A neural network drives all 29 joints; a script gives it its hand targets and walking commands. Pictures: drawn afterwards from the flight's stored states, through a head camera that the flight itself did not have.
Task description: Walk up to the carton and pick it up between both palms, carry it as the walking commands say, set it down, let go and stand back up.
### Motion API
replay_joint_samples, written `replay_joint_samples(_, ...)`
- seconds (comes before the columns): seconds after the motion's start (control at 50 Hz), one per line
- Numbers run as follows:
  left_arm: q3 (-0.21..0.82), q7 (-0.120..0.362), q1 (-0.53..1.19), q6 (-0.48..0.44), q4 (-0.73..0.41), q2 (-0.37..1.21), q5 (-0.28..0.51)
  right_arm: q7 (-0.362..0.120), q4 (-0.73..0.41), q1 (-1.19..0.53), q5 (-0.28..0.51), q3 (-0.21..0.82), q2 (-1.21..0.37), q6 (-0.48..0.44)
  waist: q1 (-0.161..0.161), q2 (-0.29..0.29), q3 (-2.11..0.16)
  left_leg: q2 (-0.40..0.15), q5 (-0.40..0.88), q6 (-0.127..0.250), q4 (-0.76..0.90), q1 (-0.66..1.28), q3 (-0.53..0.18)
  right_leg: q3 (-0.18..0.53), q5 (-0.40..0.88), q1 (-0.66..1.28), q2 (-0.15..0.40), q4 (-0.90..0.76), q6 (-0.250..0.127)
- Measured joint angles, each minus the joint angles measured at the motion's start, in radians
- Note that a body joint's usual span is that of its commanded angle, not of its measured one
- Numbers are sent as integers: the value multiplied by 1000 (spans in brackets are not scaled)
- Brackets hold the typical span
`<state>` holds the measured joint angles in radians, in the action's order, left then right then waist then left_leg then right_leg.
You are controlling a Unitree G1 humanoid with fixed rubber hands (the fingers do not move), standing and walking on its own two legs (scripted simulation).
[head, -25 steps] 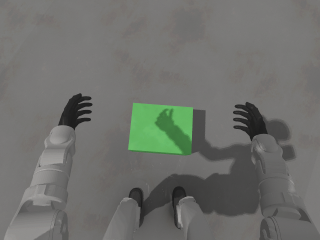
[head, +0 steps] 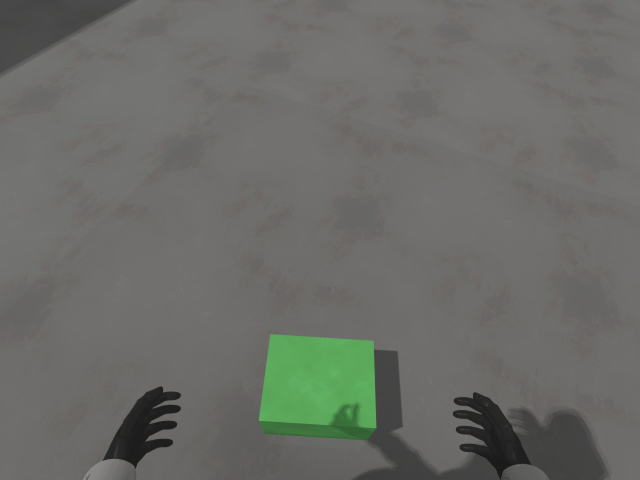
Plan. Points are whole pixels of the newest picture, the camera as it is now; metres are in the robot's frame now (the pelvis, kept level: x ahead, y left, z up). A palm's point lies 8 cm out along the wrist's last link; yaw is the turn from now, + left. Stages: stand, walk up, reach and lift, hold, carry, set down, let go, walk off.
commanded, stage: let go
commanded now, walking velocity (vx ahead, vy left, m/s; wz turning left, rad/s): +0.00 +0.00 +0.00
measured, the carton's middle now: (318, 387) +0.42 -0.02 -0.69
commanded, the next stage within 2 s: stand in 0.38 s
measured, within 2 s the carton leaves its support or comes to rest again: neither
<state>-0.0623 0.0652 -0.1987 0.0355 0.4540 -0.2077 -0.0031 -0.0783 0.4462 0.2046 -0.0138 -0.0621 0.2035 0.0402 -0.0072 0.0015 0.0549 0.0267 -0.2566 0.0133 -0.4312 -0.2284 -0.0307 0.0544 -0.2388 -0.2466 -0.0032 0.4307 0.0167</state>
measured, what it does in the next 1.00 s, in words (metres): shifts its weight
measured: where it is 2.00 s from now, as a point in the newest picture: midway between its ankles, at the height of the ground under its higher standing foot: outside the picture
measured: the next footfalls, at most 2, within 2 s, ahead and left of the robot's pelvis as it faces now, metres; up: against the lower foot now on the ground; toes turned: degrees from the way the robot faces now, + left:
none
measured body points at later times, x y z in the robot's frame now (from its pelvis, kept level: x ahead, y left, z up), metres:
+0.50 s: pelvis +0.02 -0.01 -0.01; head +0.00 -0.01 +0.44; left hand +0.15 +0.24 -0.10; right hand +0.15 -0.27 -0.10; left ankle -0.02 +0.11 -0.74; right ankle -0.01 -0.13 -0.74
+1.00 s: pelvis +0.05 -0.01 -0.01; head +0.03 +0.00 +0.44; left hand +0.10 +0.26 -0.14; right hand +0.08 -0.28 -0.14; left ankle -0.02 +0.11 -0.74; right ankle -0.01 -0.13 -0.74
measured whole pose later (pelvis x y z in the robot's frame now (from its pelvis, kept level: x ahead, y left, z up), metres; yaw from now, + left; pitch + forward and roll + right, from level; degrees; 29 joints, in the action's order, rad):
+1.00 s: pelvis +0.05 -0.01 -0.01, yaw -2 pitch +3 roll +0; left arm 0.00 -0.03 -0.40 -0.03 0.82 -0.27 -0.02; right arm 0.03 0.89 0.37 -0.02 -0.03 0.25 -0.04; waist 0.00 0.00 -0.13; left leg 0.00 -0.40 0.00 -0.54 -0.20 0.00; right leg 0.07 -0.38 -0.24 -0.02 0.56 0.00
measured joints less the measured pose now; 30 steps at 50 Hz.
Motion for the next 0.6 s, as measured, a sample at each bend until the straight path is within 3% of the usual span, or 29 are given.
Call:
replay_joint_samples(0.14, 8, 17, -17, 68, -20, 1, -16, -9, -27, 16, -29, 13, -5, 70, -1, 0, 51, 0, -5, -2, 22, 145, -6, -8, -11, 144, 1, -13, -4)
replay_joint_samples(0.36, 15, 9, -12, 120, -25, 8, -15, 5, -31, 3, -16, 17, 12, 144, -3, 5, 51, -3, -19, -8, 4, 175, -6, -11, -34, 166, -2, 21, -11)
replay_joint_samples(0.48, 32, -50, -81, -52, 149, -38, -55, 68, 164, 61, -47, 12, 47, -54, 6, -6, -103, -21, -59, -21, -54, 52, 9, -2, -57, 46, -18, 58, -12)
replay_joint_samples(0.6, 34, -59, -146, -108, 240, -61, -45, 79, 285, 124, -33, 8, 62, -113, 8, -4, -183, -27, -93, -18, -78, 3, 19, 6, -88, -8, -24, 87, -15)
